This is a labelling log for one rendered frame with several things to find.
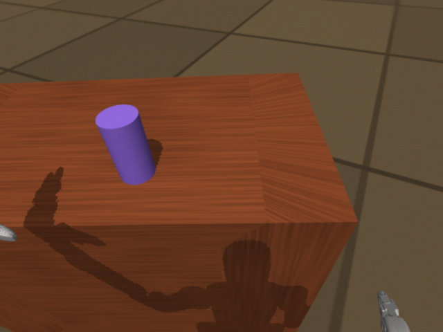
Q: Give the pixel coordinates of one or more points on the left robot hand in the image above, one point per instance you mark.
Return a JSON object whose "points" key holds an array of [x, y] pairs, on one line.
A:
{"points": [[6, 234]]}

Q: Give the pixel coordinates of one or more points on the right robot hand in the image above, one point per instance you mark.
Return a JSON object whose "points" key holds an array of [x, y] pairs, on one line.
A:
{"points": [[390, 320]]}

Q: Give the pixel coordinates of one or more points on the can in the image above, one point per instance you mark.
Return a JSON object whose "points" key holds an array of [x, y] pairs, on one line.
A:
{"points": [[122, 131]]}

